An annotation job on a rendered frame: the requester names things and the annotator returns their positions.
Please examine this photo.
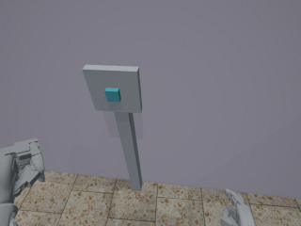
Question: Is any robot left hand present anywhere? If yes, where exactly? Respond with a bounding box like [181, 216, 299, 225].
[0, 138, 45, 204]

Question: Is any robot right hand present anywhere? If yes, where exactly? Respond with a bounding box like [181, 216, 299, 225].
[220, 188, 257, 226]

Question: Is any panel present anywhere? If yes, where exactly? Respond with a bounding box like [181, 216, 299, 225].
[82, 64, 143, 191]

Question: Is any button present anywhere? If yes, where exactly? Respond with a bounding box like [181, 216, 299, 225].
[104, 88, 121, 103]

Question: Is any robot left forearm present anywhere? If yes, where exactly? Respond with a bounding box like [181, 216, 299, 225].
[0, 202, 19, 226]

